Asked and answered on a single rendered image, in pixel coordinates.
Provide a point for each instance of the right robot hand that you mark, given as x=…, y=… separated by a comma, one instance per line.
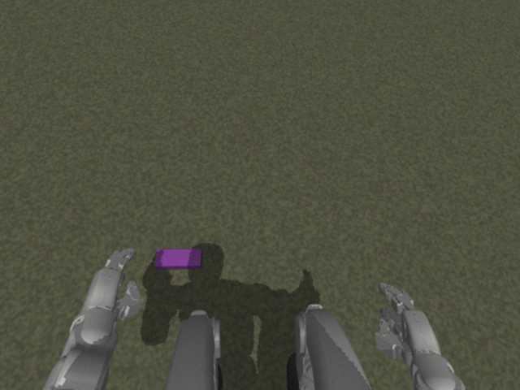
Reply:
x=413, y=334

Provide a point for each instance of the small box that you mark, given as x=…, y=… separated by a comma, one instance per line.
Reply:
x=178, y=259

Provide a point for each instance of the left robot arm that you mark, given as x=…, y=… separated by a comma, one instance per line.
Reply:
x=84, y=362

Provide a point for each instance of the right robot arm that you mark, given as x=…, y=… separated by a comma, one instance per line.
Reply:
x=432, y=372

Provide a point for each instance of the left robot hand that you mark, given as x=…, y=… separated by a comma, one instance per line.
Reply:
x=105, y=285

